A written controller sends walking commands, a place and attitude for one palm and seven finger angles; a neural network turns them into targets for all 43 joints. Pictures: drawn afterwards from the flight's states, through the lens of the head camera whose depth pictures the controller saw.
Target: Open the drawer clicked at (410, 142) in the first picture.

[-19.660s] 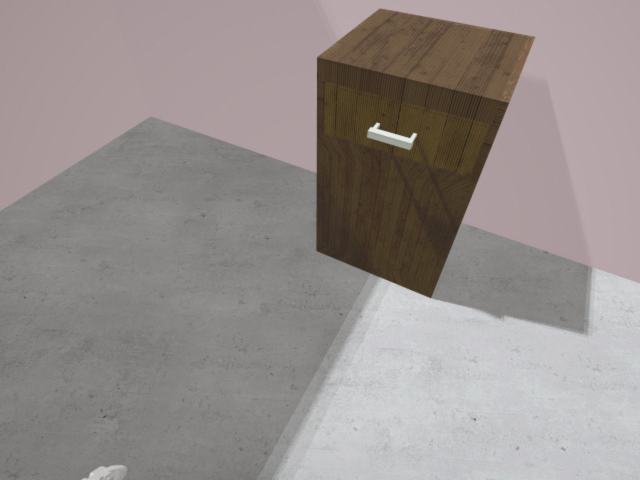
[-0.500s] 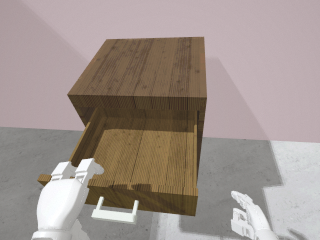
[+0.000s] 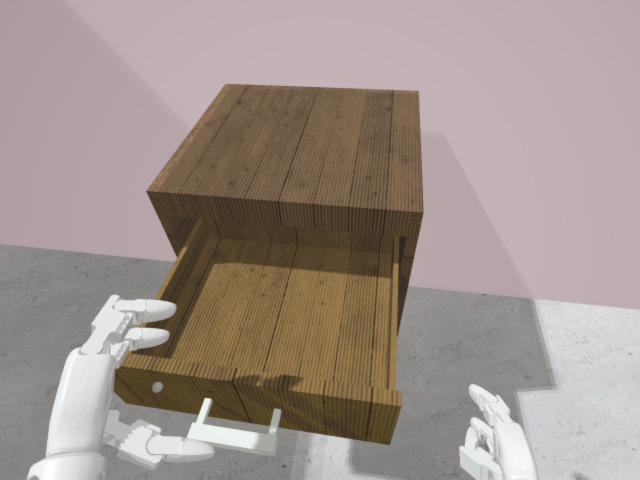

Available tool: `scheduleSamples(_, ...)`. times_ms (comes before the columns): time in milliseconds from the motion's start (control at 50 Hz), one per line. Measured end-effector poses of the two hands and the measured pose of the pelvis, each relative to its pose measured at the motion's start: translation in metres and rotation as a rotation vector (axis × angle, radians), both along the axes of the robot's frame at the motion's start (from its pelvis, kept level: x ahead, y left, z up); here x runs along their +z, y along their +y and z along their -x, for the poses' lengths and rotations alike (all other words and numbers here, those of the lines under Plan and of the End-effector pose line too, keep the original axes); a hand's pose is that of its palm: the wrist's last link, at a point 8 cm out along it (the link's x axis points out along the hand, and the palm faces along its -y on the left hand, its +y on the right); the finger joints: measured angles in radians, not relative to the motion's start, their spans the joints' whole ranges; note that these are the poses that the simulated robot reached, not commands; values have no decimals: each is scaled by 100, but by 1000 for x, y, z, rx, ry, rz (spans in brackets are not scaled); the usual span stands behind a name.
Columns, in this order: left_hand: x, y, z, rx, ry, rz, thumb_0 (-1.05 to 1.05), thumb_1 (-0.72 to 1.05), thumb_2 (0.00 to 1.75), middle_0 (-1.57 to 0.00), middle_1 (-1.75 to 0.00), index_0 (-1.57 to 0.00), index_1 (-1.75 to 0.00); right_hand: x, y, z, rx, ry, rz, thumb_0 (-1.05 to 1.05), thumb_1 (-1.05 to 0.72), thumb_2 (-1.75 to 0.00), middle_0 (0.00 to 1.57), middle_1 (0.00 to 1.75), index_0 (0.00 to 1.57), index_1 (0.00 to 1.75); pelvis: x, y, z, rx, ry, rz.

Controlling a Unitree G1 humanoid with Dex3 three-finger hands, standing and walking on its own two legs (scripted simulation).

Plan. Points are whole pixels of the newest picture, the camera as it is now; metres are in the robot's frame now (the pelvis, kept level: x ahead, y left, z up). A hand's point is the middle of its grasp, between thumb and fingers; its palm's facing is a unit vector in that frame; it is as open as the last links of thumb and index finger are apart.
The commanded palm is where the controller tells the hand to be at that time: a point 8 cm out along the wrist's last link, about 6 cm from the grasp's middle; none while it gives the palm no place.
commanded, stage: draw the hand back to the body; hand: left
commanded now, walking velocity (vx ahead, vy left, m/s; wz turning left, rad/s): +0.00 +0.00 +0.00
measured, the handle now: (237, 424) +0.22 +0.16 -0.11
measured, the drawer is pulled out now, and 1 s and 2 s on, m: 0.30 0.30 0.30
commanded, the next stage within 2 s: step back with the hand held close in 0.82 s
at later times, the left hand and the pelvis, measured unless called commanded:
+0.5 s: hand (98, 350) +0.18 +0.23 +0.16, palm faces +0.40 -0.82 -0.41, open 9.7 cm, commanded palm +0.13 +0.27 +0.18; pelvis +0.01 -0.01 +0.01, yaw +1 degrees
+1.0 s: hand (88, 344) +0.18 +0.23 +0.17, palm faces +0.42 -0.80 -0.43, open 7.4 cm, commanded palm +0.13 +0.27 +0.18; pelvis +0.00 -0.01 +0.01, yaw +1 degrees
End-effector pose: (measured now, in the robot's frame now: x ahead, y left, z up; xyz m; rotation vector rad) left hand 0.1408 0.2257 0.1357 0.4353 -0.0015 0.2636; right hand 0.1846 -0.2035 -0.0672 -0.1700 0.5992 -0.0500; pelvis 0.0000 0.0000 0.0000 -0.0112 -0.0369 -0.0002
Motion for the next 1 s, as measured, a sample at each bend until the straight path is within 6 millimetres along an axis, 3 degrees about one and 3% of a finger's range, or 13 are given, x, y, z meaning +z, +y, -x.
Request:
scheduleSamples(180,20,19,-7,31,-100,33,0,-15,44,-29,-98,-29,-98,-1,-4,4,7,23,20,1,-90,-90,20,30,20,30,5,-4,-4,9,-12,5)
scheduleSamples(520,44,41,-3,107,-144,-48,1,42,69,-25,-60,-24,-60,4,-13,-18,-1,6,23,1,-90,-90,20,30,20,30,7,-8,-7,9,-7,3)
scheduleSamples(700,46,41,-3,119,-154,-43,1,73,82,-23,-41,-22,-41,4,-12,-18,9,5,11,1,-90,-90,20,30,20,30,8,-10,-6,10,-10,1)
scheduleSamples(940,46,38,0,114,-142,-48,2,88,89,-22,-31,-21,-31,-2,-17,-8,-5,32,8,1,-90,-90,20,30,20,30,8,-12,-5,8,-11,1)
scheduleSamples(1000,54,42,-2,108,-174,-89,2,88,89,-22,-30,-21,-30,-2,-18,-5,-7,45,9,1,-90,-90,20,30,20,30,7,-12,-1,12,5,4)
